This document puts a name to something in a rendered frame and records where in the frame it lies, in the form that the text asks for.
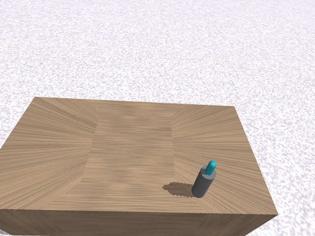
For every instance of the bottle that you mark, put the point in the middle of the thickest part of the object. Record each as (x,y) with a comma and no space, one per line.
(204,179)

